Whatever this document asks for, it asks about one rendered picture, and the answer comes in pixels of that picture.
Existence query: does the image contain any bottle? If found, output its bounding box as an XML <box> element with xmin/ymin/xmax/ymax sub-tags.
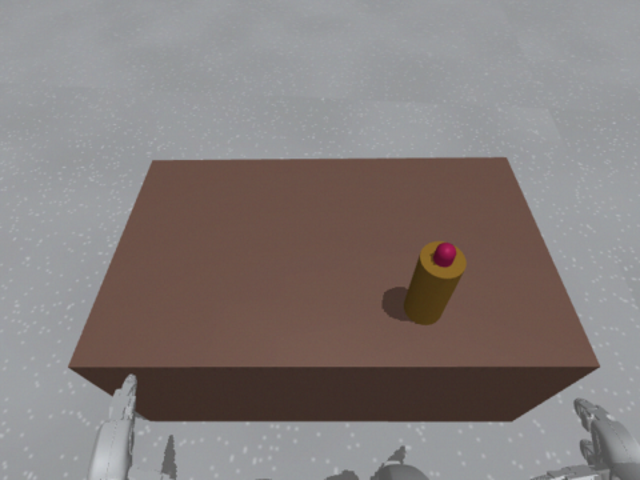
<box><xmin>404</xmin><ymin>241</ymin><xmax>466</xmax><ymax>325</ymax></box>

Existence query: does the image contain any left robot hand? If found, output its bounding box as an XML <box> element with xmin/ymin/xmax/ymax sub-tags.
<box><xmin>87</xmin><ymin>374</ymin><xmax>174</xmax><ymax>480</ymax></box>

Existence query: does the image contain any right robot arm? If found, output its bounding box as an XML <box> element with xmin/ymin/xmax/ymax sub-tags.
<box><xmin>609</xmin><ymin>463</ymin><xmax>640</xmax><ymax>480</ymax></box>

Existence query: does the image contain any right robot hand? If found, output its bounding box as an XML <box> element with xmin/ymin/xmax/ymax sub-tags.
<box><xmin>531</xmin><ymin>398</ymin><xmax>640</xmax><ymax>480</ymax></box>

